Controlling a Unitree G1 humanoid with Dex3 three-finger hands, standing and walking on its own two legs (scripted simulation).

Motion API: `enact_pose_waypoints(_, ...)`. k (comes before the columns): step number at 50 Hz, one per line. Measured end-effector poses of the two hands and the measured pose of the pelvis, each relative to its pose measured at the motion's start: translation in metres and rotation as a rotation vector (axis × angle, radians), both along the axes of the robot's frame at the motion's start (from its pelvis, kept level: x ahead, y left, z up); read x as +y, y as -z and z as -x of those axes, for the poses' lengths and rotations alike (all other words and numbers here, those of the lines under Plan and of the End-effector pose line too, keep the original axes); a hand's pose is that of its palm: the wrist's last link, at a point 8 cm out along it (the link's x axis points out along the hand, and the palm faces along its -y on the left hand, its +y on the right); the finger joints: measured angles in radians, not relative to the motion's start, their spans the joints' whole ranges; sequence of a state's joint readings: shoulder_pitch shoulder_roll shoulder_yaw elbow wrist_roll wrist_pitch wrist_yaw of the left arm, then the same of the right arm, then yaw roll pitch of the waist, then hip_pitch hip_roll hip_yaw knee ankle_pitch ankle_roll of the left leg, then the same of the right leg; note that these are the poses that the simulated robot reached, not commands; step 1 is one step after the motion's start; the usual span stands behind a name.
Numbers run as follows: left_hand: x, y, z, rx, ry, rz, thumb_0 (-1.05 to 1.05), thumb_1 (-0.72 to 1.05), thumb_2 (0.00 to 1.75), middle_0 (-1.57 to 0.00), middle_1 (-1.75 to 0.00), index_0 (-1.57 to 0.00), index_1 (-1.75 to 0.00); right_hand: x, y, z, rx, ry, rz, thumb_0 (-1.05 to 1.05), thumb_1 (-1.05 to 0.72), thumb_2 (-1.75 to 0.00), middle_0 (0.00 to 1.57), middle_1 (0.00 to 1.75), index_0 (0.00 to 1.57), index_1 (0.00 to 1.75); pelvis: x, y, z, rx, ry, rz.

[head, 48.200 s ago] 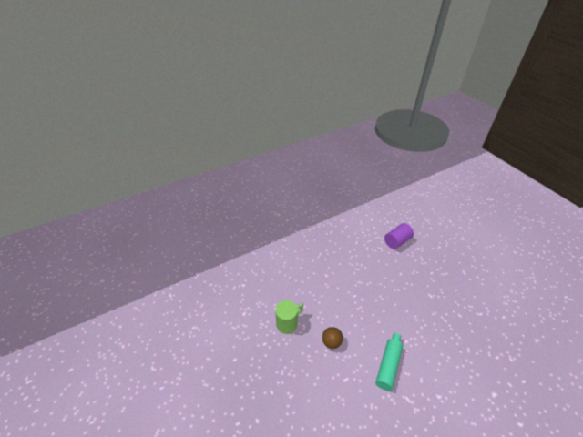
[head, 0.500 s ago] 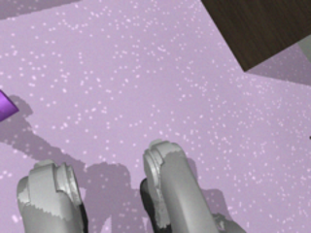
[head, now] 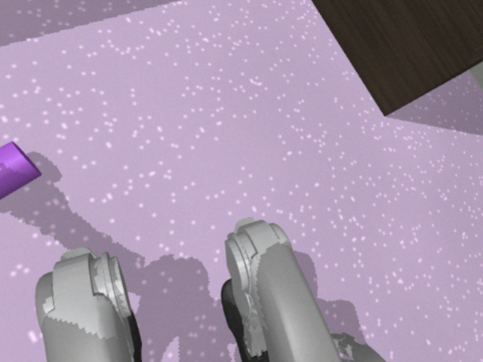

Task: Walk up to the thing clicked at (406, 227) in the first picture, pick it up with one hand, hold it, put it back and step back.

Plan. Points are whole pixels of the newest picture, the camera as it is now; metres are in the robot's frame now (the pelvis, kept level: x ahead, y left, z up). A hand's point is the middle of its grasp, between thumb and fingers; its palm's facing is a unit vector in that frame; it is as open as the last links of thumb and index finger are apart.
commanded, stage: rise first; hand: left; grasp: from above
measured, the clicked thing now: out of the picture +0.48 +0.37 -0.28
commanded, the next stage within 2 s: none
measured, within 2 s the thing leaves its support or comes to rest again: neither
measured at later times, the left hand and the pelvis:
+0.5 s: hand out of the picture +0.43 +0.41 -0.15, palm faces -0.30 -0.26 -0.92, open 14.1 cm; pelvis +0.00 +0.00 +0.00, yaw +0 degrees
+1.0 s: hand out of the picture +0.43 +0.41 -0.15, palm faces -0.30 -0.27 -0.92, open 14.0 cm; pelvis +0.00 +0.00 +0.00, yaw +0 degrees
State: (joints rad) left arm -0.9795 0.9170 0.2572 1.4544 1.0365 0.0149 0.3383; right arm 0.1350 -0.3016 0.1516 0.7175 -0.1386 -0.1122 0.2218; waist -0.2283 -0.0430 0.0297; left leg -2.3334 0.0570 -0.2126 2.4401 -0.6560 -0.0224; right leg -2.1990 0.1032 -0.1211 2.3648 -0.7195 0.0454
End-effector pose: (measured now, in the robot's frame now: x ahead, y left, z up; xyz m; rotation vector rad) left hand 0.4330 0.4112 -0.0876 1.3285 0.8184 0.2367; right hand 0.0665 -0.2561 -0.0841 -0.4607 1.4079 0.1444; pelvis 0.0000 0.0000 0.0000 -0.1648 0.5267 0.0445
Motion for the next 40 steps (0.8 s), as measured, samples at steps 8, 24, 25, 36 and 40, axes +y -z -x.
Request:
enact_pose_waypoints(8,-0.001,0.003,-0.002,-0.003,-0.008,0.012,0.0,-0.55,0.98,-0.14,-0.98,-0.12,-1.0,-0.001,0.001,0.005,0.005,-0.004,0.008,0.0,-0.91,-0.91,0.2,0.3,0.2,0.3,-0.001,0.003,0.001,-0.01,0.005,-0.001)
enact_pose_waypoints(24,0.006,0.007,0.003,0.005,0.004,-0.004,0.0,-0.53,0.96,-0.15,-0.96,-0.13,-0.98,0.005,0.001,0.003,0.016,0.003,0.004,0.0,-0.91,-0.91,0.2,0.3,0.2,0.3,0.002,0.002,-0.002,0.005,-0.001,0.007)
enact_pose_waypoints(25,0.005,0.007,0.003,0.006,0.008,-0.003,0.0,-0.53,0.96,-0.15,-0.96,-0.13,-0.98,0.005,0.0,0.002,0.013,0.003,0.003,0.0,-0.91,-0.91,0.2,0.3,0.2,0.3,0.002,0.001,-0.002,0.005,-0.001,0.007)
enact_pose_waypoints(36,-0.003,0.002,0.003,-0.018,0.02,0.005,0.0,-0.53,0.96,-0.15,-0.96,-0.13,-0.98,0.002,-0.002,-0.008,-0.017,-0.008,-0.001,0.0,-0.91,-0.9,0.2,0.3,0.2,0.3,0.001,-0.002,-0.001,0.009,-0.004,0.002)
enact_pose_waypoints(40,-0.001,-0.002,0.002,-0.021,0.004,-0.001,0.0,-0.54,0.97,-0.15,-0.96,-0.13,-0.99,-0.001,-0.002,-0.009,-0.027,-0.013,0.004,0.0,-0.91,-0.9,0.2,0.3,0.2,0.3,0.0,-0.001,0.0,0.006,-0.004,-0.001)
